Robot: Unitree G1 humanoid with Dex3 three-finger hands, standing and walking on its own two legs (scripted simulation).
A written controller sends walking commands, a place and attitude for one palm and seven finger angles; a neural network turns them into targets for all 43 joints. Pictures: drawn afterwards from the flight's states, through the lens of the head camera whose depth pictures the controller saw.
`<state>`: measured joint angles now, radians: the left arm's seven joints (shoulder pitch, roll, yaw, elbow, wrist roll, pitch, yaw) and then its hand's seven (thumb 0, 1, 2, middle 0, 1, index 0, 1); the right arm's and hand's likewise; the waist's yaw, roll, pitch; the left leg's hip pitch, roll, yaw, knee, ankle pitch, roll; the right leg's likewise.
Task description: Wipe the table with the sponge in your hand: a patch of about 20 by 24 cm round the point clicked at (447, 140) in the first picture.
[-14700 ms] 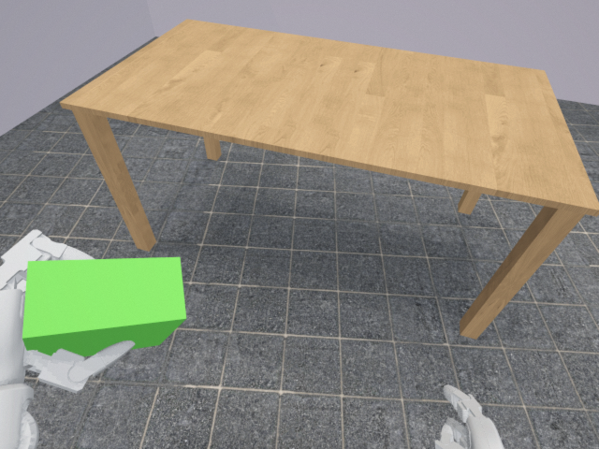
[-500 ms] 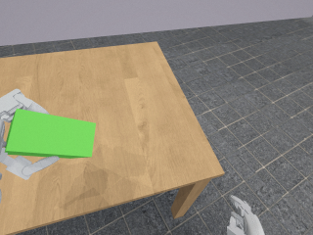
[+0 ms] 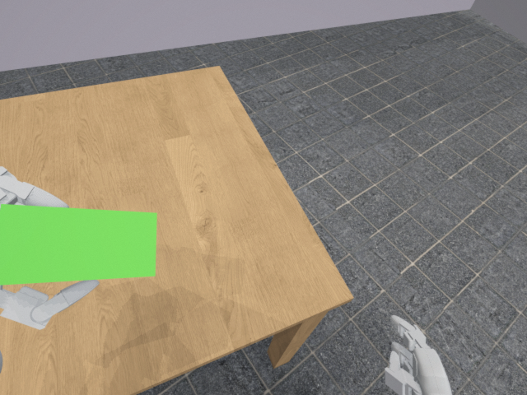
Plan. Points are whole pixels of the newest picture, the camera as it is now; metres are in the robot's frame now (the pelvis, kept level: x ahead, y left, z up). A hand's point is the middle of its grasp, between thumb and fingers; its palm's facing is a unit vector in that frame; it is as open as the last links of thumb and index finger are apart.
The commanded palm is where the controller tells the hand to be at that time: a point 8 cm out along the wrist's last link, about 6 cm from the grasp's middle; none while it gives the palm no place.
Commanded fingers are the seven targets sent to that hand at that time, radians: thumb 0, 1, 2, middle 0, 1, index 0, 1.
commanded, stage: come to a stop and stand still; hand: left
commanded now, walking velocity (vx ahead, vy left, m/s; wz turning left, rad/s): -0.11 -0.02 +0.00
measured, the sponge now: (99, 248) +0.24 +0.21 +0.15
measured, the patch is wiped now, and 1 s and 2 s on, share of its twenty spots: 0.00 0.00 0.00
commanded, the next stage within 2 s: look again from close up in 0.70 s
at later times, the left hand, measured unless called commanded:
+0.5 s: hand (24, 277) +0.20 +0.26 +0.16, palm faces +0.37 -0.86 -0.35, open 10.5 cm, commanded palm +0.14 +0.29 +0.18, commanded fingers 0.00 0.10 1.30 -1.20 -1.60 -1.20 -1.60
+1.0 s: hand (46, 288) +0.19 +0.24 +0.15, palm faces +0.28 -0.87 -0.41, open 10.5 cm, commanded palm +0.14 +0.29 +0.18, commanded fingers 0.00 0.10 1.30 -1.20 -1.60 -1.20 -1.60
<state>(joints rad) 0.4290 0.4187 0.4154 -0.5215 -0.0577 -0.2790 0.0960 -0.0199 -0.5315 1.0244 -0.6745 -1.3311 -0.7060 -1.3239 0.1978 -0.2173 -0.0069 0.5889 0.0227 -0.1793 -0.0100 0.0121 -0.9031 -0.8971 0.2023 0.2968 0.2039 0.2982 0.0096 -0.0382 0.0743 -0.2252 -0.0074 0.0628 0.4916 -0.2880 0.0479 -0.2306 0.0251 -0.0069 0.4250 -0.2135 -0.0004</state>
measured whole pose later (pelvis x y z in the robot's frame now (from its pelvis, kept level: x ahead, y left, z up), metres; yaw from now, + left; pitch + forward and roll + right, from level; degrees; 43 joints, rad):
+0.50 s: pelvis -0.02 +0.01 +0.00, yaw +0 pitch -1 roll -1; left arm 0.41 0.37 0.35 -0.47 -0.05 -0.22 0.09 -0.02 -0.53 1.03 -0.67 -1.33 -0.71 -1.32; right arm 0.21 -0.17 0.04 0.56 0.01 -0.13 -0.02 0.01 -0.90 -0.90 0.21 0.30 0.21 0.30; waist 0.03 -0.04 0.04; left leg -0.21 -0.02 0.08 0.46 -0.25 0.06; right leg -0.21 0.01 0.01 0.39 -0.17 0.01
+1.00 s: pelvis -0.02 +0.01 +0.00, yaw -1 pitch +0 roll +0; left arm 0.48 0.36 0.32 -0.43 -0.05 -0.28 0.05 -0.02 -0.53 1.03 -0.68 -1.32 -0.71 -1.32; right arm 0.24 -0.19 0.00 0.59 0.02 -0.18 0.00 0.01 -0.90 -0.90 0.20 0.30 0.20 0.30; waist 0.01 0.00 0.04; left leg -0.22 -0.04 0.09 0.47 -0.26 0.07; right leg -0.26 -0.01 0.02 0.47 -0.21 0.02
